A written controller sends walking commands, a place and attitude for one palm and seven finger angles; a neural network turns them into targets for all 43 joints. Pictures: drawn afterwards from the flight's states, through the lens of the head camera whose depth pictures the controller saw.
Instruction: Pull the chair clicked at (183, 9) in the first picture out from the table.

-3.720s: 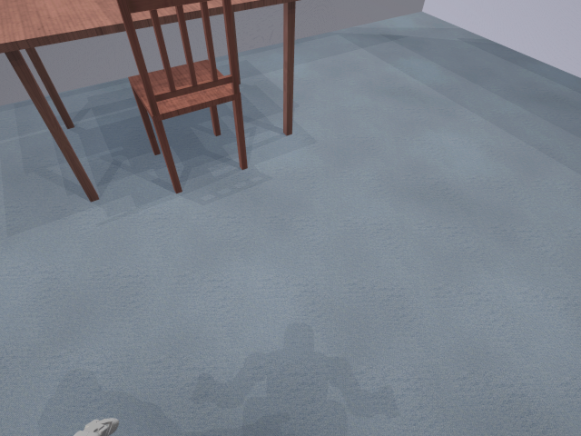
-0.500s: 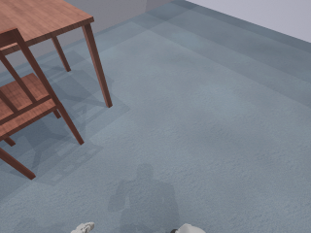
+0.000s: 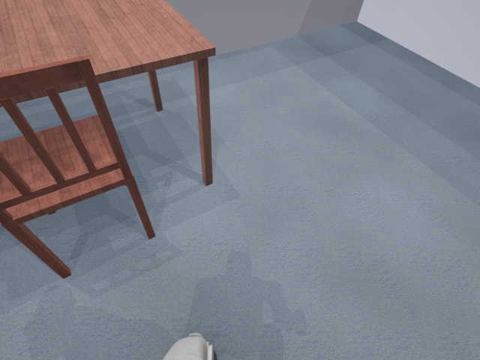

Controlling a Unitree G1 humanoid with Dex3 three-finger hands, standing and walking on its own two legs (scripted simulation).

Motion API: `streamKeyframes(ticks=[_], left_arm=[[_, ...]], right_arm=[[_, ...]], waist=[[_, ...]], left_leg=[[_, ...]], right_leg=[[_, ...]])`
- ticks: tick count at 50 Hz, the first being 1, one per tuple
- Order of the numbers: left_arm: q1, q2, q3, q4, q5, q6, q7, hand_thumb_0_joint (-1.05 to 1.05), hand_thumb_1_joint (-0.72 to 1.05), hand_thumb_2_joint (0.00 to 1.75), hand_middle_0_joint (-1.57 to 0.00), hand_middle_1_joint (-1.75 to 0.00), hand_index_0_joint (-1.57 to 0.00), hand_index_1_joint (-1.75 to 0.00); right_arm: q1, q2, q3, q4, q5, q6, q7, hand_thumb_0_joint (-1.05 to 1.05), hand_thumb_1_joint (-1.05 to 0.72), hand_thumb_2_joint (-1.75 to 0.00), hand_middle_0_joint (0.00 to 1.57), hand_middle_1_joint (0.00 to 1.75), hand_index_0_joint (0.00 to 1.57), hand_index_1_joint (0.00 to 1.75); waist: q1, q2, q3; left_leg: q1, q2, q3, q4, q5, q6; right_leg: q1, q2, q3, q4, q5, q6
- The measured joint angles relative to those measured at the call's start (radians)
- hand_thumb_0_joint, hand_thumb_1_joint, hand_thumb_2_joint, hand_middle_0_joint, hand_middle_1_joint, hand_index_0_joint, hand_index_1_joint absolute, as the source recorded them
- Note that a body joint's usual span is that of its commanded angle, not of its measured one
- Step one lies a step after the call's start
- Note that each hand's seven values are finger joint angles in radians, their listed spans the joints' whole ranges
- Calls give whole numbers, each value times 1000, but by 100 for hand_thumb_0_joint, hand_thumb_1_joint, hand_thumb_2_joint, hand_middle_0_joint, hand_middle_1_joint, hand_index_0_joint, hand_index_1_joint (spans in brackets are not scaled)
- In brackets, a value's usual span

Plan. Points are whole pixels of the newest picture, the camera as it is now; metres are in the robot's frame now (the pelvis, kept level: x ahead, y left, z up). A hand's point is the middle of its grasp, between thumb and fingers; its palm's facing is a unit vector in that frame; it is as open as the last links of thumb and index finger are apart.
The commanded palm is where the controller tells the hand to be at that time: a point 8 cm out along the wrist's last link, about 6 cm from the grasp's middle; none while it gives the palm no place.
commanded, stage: turn to face it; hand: left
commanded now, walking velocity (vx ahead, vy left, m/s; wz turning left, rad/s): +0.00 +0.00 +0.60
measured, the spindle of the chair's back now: (36, 144) +0.58 +0.60 -0.09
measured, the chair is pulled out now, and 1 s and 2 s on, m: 0.00 0.00 0.00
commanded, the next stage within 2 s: take the last steps up to it in 0.96 s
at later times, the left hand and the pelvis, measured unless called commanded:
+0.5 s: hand (119, 333) +0.17 +0.24 -0.14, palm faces +0.25 -0.94 -0.24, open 7.4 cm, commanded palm none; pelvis +0.08 +0.02 +0.01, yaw +14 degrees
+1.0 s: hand out of the picture +0.02 +0.15 -0.14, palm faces +0.51 -0.81 -0.28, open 7.4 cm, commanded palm none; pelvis +0.09 -0.04 +0.01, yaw +31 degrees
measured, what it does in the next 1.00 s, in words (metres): steps on the spot, turning left: left foot, then right foot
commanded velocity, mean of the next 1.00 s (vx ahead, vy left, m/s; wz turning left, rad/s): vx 0.00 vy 0.00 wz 0.50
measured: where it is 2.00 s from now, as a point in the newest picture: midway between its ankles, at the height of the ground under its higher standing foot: (207, 355)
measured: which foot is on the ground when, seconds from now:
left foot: up 0.00-0.02, down 0.04-0.66, up 0.68-1.00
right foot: down 0.00-0.04, up 0.06-0.64, down 0.66-1.00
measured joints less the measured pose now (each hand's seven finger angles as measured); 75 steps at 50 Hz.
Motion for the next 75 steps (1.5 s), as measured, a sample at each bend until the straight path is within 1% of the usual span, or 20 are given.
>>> streamKeyframes(ticks=[2,4,6,8,12,17,26,32,33,34,36,40,44,49,53,55,57,60,65,75], left_arm=[[26,-4,0,7,-3,13,-2,1,91,90,-20,-30,-20,-30],[10,5,2,5,-16,38,-7,1,91,90,-20,-30,-20,-30],[-28,21,11,-16,-19,59,-3,1,91,90,-20,-30,-20,-30],[-79,37,25,-46,-16,68,-1,1,91,90,-20,-30,-20,-30],[-177,62,48,-125,-10,78,0,1,91,90,-20,-30,-20,-30],[-257,88,64,-185,-2,94,2,1,91,90,-20,-30,-20,-30],[-330,101,58,-234,-8,117,5,1,91,90,-20,-30,-20,-30],[-337,81,37,-270,-21,106,7,1,91,90,-20,-30,-20,-30],[-328,80,33,-277,-22,100,7,1,91,90,-20,-30,-20,-30],[-321,73,31,-277,-19,94,10,1,90,90,-20,-30,-20,-30],[-298,64,18,-274,-12,93,11,1,90,90,-20,-30,-20,-30],[-246,53,12,-256,-14,90,14,1,90,90,-21,-30,-20,-30],[-209,49,9,-238,-11,78,13,1,90,90,-21,-30,-20,-30],[-159,47,5,-217,-1,73,8,1,90,90,-21,-30,-20,-30],[-118,60,9,-187,6,83,5,1,90,90,-21,-30,-20,-30],[-100,74,15,-169,5,89,5,1,90,90,-21,-30,-20,-30],[-82,94,22,-149,-4,97,3,1,90,90,-21,-30,-20,-30],[-78,122,32,-117,-3,124,0,1,90,90,-20,-30,-20,-30],[-97,127,32,-91,4,114,-25,1,91,90,-20,-30,-20,-30],[-176,93,20,-101,2,94,-31,1,91,90,-20,-30,-20,-30]], right_arm=[[-5,1,6,-19,-5,-12,0,1,-91,-90,20,30,20,30],[-10,9,10,-35,-1,-29,-8,1,-91,-90,20,30,20,30],[-3,18,18,-38,9,-33,-16,0,-91,-90,20,30,20,30],[12,25,20,-35,13,-30,-27,0,-91,-90,20,30,20,30],[36,7,4,-29,14,-14,-37,-1,-93,-90,21,30,21,30],[72,-2,-5,-28,9,11,-27,0,-92,-90,21,30,21,30],[129,-9,-19,-47,1,29,-25,1,-91,-90,21,30,21,30],[146,-35,-33,-49,3,50,-24,1,-90,-90,21,30,21,30],[150,-38,-35,-49,6,53,-22,1,-90,-90,21,30,21,30],[147,-46,-40,-47,11,57,-21,1,-90,-90,21,30,21,30],[143,-58,-49,-46,12,68,-22,1,-90,-90,20,30,20,30],[129,-75,-56,-50,4,78,-14,1,-91,-90,20,30,20,30],[104,-83,-50,-51,5,82,-12,1,-91,-90,20,30,20,30],[42,-87,-35,-42,9,94,-15,1,-91,-90,20,30,20,30],[-20,-79,-19,-53,16,85,-17,1,-91,-90,20,30,20,30],[-42,-70,-9,-63,18,71,-18,1,-91,-90,20,30,20,30],[-53,-57,2,-71,14,49,-17,1,-91,-90,20,30,20,30],[-45,-25,21,-75,6,26,-14,1,-91,-90,20,30,20,30],[35,10,38,-57,8,-2,-32,0,-90,-90,20,30,20,30],[236,23,25,49,13,-33,-47,0,-92,-90,21,30,21,30]], waist=[[0,-3,10],[-9,-14,28],[-7,-22,44],[-9,-22,49],[-19,-20,39],[-45,-25,-4],[-98,-7,-31],[-110,31,-19],[-105,31,-22],[-100,45,-19],[-99,60,-16],[-92,55,-13],[-81,42,4],[-42,21,26],[-9,2,40],[1,-9,40],[7,-29,32],[27,-65,22],[7,-53,-19],[-42,-49,-50]], left_leg=[[73,-32,13,-72,32,39],[67,-60,10,-25,-38,82],[89,-77,6,-31,-61,92],[122,-93,-8,-81,-40,80],[166,-124,-43,-176,3,94],[185,-150,-93,-229,23,91],[174,-179,-190,-239,29,68],[137,-201,-263,-202,25,30],[125,-210,-271,-184,19,21],[110,-205,-278,-148,-10,9],[55,-205,-256,31,-185,-26],[-26,-166,-192,383,-220,-67],[-15,-105,-176,456,-207,-93],[57,-68,-157,324,-257,-98],[140,-72,-124,139,-278,-80],[198,-81,-104,12,-229,-68],[258,-92,-85,-119,-137,-36],[272,-103,-73,-108,-165,21],[355,-109,-99,-239,-116,39],[488,-160,-108,-406,-77,60]], right_leg=[[-37,-39,-6,154,-62,21],[-175,-65,75,498,-105,38],[-310,-57,160,756,-118,47],[-413,-63,201,851,-72,59],[-537,-90,258,795,18,80],[-573,-97,297,701,89,101],[-475,-36,309,501,1,104],[-346,17,311,246,23,76],[-307,15,308,160,68,68],[-289,24,296,125,97,23],[-278,18,268,130,96,-17],[-236,-16,225,93,97,-22],[-214,-44,182,82,97,-22],[-216,-78,144,104,86,-12],[-237,-98,126,137,76,7],[-249,-105,115,164,65,22],[-272,-118,110,222,39,39],[-356,-99,184,458,-129,39],[-464,-74,230,671,-9,35],[-536,-87,256,572,128,51]])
